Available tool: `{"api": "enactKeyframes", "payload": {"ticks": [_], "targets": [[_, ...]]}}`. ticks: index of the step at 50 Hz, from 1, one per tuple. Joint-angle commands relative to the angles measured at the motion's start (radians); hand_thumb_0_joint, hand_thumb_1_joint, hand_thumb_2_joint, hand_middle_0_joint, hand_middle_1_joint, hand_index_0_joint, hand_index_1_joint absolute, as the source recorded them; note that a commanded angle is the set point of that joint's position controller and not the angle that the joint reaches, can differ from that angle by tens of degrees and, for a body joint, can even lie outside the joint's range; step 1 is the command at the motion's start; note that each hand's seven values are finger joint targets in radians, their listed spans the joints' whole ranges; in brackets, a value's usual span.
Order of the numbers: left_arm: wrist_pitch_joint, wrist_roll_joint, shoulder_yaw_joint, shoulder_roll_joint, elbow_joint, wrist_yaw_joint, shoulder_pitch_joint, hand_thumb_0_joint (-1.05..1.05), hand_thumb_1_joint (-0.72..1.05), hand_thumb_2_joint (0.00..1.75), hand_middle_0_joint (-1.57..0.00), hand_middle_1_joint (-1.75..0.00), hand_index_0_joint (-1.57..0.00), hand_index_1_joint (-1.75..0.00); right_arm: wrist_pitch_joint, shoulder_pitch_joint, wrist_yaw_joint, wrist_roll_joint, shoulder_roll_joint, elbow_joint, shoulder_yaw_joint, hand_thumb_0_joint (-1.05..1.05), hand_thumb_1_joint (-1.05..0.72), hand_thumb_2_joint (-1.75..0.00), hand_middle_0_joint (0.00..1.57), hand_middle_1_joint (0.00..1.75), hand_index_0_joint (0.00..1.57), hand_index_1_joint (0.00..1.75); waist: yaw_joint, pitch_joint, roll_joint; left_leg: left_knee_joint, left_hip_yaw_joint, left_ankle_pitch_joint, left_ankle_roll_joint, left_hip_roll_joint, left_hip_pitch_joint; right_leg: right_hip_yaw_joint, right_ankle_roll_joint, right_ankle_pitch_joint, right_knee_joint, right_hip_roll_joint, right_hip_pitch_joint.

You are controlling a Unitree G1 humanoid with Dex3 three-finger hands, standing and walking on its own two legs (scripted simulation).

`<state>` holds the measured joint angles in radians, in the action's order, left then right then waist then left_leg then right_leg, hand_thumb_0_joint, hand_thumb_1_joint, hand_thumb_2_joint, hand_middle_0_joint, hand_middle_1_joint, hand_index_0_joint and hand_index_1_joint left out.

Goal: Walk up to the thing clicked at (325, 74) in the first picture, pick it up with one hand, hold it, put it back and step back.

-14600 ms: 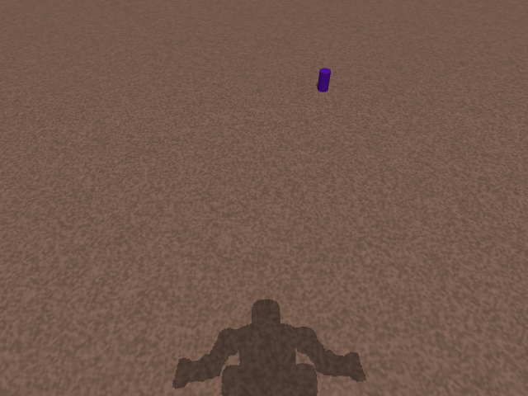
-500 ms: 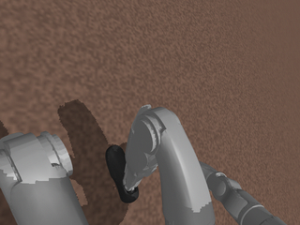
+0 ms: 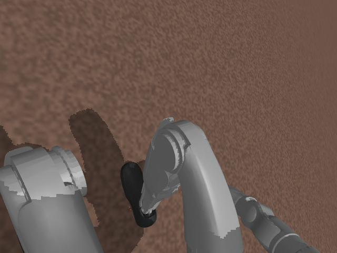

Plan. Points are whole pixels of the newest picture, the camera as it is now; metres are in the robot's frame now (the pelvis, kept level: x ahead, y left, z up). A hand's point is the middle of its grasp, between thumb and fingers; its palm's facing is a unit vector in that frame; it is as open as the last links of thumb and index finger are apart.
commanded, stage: settle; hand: left
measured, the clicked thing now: out of the picture +0.43 +0.29 -0.22
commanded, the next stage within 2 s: lift in 1.60 s
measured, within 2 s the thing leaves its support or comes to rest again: leaves its support in 0.10 s
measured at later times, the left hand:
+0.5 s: hand out of the picture +0.40 +0.32 -0.07, palm faces +0.38 -0.92 -0.04, open 10.5 cm
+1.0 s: hand out of the picture +0.41 +0.31 +0.00, palm faces +0.39 -0.92 -0.05, open 10.5 cm
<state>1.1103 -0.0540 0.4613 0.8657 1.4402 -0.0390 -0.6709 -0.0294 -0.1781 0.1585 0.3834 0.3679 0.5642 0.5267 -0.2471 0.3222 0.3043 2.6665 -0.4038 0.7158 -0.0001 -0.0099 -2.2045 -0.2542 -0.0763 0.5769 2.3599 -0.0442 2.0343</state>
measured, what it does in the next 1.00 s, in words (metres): rises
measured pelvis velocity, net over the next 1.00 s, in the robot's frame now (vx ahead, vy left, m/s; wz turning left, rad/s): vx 0.03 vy -0.02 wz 0.17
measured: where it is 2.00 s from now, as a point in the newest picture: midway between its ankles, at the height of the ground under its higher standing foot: (102, 230)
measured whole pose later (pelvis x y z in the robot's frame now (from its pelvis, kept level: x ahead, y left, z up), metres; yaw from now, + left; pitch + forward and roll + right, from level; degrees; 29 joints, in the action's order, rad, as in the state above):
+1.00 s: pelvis +0.03 -0.02 +0.05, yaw +10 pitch +30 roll -8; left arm 0.65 -0.14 0.43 0.47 0.87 0.16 -0.55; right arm -0.05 0.04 0.09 0.12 0.30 0.67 0.11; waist -0.13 -0.05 0.03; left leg 2.41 -0.16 0.72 0.02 -0.02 -2.22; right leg -0.08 -0.03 0.67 2.30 0.04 2.16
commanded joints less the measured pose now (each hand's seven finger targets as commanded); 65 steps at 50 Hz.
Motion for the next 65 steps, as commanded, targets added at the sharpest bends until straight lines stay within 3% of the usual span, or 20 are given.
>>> {"api": "enactKeyframes", "payload": {"ticks": [1,4,5,6,12,16,18,20,25,28,31,33,37,44,49,51,52,54,60,65], "targets": [[0.086,-0.002,0.035,0.155,-0.334,0.005,-0.263,0.0,0.23,1.4,-1.34,-1.51,-1.33,-1.54,-0.015,0.057,-0.017,-0.005,0.371,0.001,-0.154,0.0,-0.9,-0.91,0.2,0.3,0.2,0.3,-0.105,-0.654,-0.727,-0.397,0.097,-0.189,0.053,-0.071,0.515,-0.096,0.083,-0.183,-0.118,-0.036,-0.242],[0.047,0.002,0.031,0.135,-0.451,-0.008,-0.26,0.0,0.23,1.4,-1.35,-1.52,-1.34,-1.55,-0.021,0.091,-0.016,-0.013,0.358,0.01,-0.184,0.0,-0.9,-0.91,0.2,0.3,0.2,0.3,-0.094,-0.721,-0.786,-0.415,0.112,-0.232,0.058,-0.072,0.564,-0.076,0.088,-0.206,-0.123,-0.031,-0.254],[0.037,0.004,0.072,0.192,-0.519,-0.015,-0.284,0.0,0.22,1.39,-1.33,-1.51,-1.33,-1.54,-0.021,0.088,-0.02,-0.018,0.36,-0.008,-0.193,0.0,-0.9,-0.91,0.2,0.3,0.2,0.3,-0.075,-0.756,-0.805,-0.413,0.121,-0.25,0.056,-0.071,0.574,-0.069,0.091,-0.218,-0.125,-0.033,-0.256],[0.023,0.011,0.066,0.192,-0.534,-0.017,-0.279,0.0,0.21,1.38,-1.33,-1.5,-1.33,-1.53,-0.022,0.089,-0.021,-0.022,0.349,-0.01,-0.197,0.0,-0.9,-0.91,0.2,0.3,0.2,0.3,-0.073,-0.759,-0.817,-0.418,0.13,-0.245,0.054,-0.069,0.564,-0.061,0.094,-0.214,-0.127,-0.03,-0.255],[-0.073,0.003,0.014,0.078,-0.632,-0.002,-0.233,0.0,0.15,1.34,-1.32,-1.48,-1.32,-1.51,-0.02,0.144,-0.023,-0.064,0.321,-0.005,-0.258,0.0,-0.9,-0.91,0.2,0.3,0.2,0.3,-0.047,-0.795,-0.782,-0.441,0.162,-0.212,0.041,-0.057,0.522,-0.033,0.099,-0.202,-0.154,-0.024,-0.242],[-0.141,-0.021,-0.065,-0.046,-0.647,0.037,-0.207,0.0,0.13,1.33,-1.32,-1.49,-1.33,-1.52,-0.017,0.19,-0.022,-0.106,0.3,0.022,-0.296,0.0,-0.9,-0.9,0.2,0.3,0.2,0.3,-0.042,-0.766,-0.728,-0.477,0.168,-0.126,0.031,-0.048,0.466,-0.026,0.102,-0.146,-0.172,-0.018,-0.184],[-0.168,-0.025,-0.051,-0.036,-0.675,0.05,-0.204,0.0,0.12,1.31,-1.29,-1.47,-1.3,-1.49,-0.016,0.204,-0.024,-0.124,0.289,0.03,-0.321,0.0,-0.9,-0.9,0.2,0.3,0.2,0.3,-0.015,-0.793,-0.709,-0.488,0.178,-0.1,0.023,-0.043,0.445,-0.013,0.103,-0.122,-0.175,-0.014,-0.175],[-0.196,-0.043,-0.079,-0.108,-0.631,0.075,-0.147,0.0,0.1,1.29,-1.29,-1.46,-1.29,-1.47,-0.014,0.203,-0.022,-0.146,0.279,0.02,-0.337,0.0,-0.9,-0.9,0.2,0.3,0.2,0.3,-0.009,-0.77,-0.657,-0.503,0.178,-0.05,0.017,-0.037,0.41,-0.008,0.104,-0.079,-0.183,-0.009,-0.143],[-0.229,-0.071,-0.049,-0.089,-0.781,0.105,-0.227,0.0,0.13,1.29,-1.28,-1.46,-1.29,-1.47,-0.013,0.233,-0.032,-0.185,0.252,0.024,-0.383,0.0,-0.89,-0.9,0.2,0.3,0.2,0.3,0.042,-0.857,-0.678,-0.531,0.203,-0.044,0.013,-0.026,0.435,0.024,0.114,-0.065,-0.185,0.001,-0.117],[-0.255,-0.075,-0.06,-0.128,-0.756,0.12,-0.224,0.0,0.16,1.29,-1.27,-1.44,-1.28,-1.46,-0.015,0.24,-0.04,-0.203,0.238,0.016,-0.401,0.0,-0.89,-0.9,0.2,0.3,0.2,0.3,0.039,-0.87,-0.652,-0.548,0.213,-0.027,0.01,-0.023,0.431,0.044,0.115,-0.04,-0.199,0.01,-0.109],[-0.259,-0.078,-0.016,-0.077,-0.843,0.125,-0.243,0.0,0.12,1.28,-1.28,-1.43,-1.28,-1.45,-0.018,0.262,-0.049,-0.215,0.222,0.02,-0.421,0.0,-0.89,-0.9,0.2,0.3,0.2,0.3,0.075,-0.929,-0.669,-0.568,0.231,-0.02,0.008,-0.018,0.452,0.063,0.116,-0.022,-0.205,0.015,-0.119],[-0.278,-0.084,-0.026,-0.119,-0.826,0.138,-0.179,0.0,0.13,1.27,-1.28,-1.43,-1.28,-1.45,-0.019,0.273,-0.054,-0.223,0.214,0.018,-0.435,0.0,-0.9,-0.9,0.2,0.3,0.2,0.3,0.083,-0.969,-0.67,-0.574,0.242,-0.059,0.011,-0.017,0.486,0.075,0.118,-0.046,-0.206,0.018,-0.126],[-0.29,-0.105,-0.008,-0.093,-0.925,0.151,-0.27,0.0,0.12,1.24,-1.25,-1.4,-1.25,-1.42,-0.014,0.312,-0.068,-0.24,0.184,0.046,-0.453,0.0,-0.9,-0.9,0.2,0.3,0.2,0.3,0.086,-1.032,-0.663,-0.557,0.286,-0.095,-0.001,-0.005,0.461,0.107,0.118,-0.068,-0.235,0.02,-0.176],[-0.336,-0.118,0.003,-0.158,-0.82,0.19,-0.17,0.0,0.12,1.25,-1.24,-1.4,-1.23,-1.42,-0.011,0.35,-0.082,-0.257,0.163,0.062,-0.483,0.0,-0.9,-0.9,0.2,0.3,0.2,0.3,0.089,-1.053,-0.536,-0.539,0.314,-0.173,-0.014,-0.001,0.417,0.131,0.105,-0.121,-0.268,0.028,-0.257],[-0.363,-0.124,0.046,-0.157,-0.828,0.203,-0.16,0.0,0.12,1.26,-1.26,-1.42,-1.26,-1.44,-0.011,0.364,-0.089,-0.268,0.157,0.061,-0.507,0.0,-0.9,-0.91,0.2,0.3,0.2,0.3,0.129,-1.119,-0.519,-0.555,0.332,-0.224,-0.012,0.001,0.455,0.143,0.104,-0.147,-0.279,0.034,-0.288],[-0.37,-0.119,0.028,-0.194,-0.827,0.203,-0.141,0.0,0.12,1.27,-1.27,-1.43,-1.27,-1.45,-0.006,0.352,-0.09,-0.274,0.15,0.052,-0.514,0.0,-0.9,-0.91,0.2,0.3,0.2,0.3,0.132,-1.099,-0.502,-0.571,0.336,-0.205,-0.012,0.003,0.426,0.143,0.106,-0.125,-0.283,0.035,-0.284],[-0.368,-0.117,0.052,-0.156,-0.882,0.199,-0.193,0.0,0.13,1.28,-1.28,-1.44,-1.28,-1.46,-0.005,0.36,-0.093,-0.276,0.15,0.059,-0.518,0.0,-0.9,-0.91,0.2,0.3,0.2,0.3,0.147,-1.118,-0.535,-0.582,0.338,-0.208,-0.008,0.001,0.455,0.143,0.11,-0.123,-0.284,0.035,-0.276],[-0.376,-0.116,0.027,-0.2,-0.865,0.208,-0.18,0.0,0.15,1.28,-1.27,-1.43,-1.27,-1.45,-0.004,0.358,-0.095,-0.281,0.15,0.056,-0.524,0.0,-0.9,-0.9,0.2,0.3,0.2,0.3,0.134,-1.109,-0.548,-0.603,0.332,-0.21,-0.004,0.0,0.487,0.136,0.114,-0.118,-0.283,0.037,-0.244],[-0.375,-0.122,0.063,-0.161,-0.946,0.199,-0.238,0.0,0.12,1.33,-1.3,-1.48,-1.3,-1.5,0.007,0.367,-0.105,-0.286,0.133,0.064,-0.538,0.0,-0.9,-0.91,0.2,0.3,0.2,0.3,0.145,-1.139,-0.52,-0.606,0.348,-0.184,-0.014,0.003,0.459,0.162,0.108,-0.103,-0.316,0.04,-0.299],[-0.385,-0.114,0.03,-0.211,-0.87,0.201,-0.183,0.0,0.14,1.33,-1.3,-1.46,-1.3,-1.48,0.02,0.357,-0.112,-0.29,0.125,0.066,-0.546,0.0,-0.9,-0.9,0.2,0.3,0.2,0.3,0.135,-1.095,-0.485,-0.624,0.354,-0.157,-0.019,0.003,0.449,0.169,0.107,-0.076,-0.344,0.041,-0.289]]}}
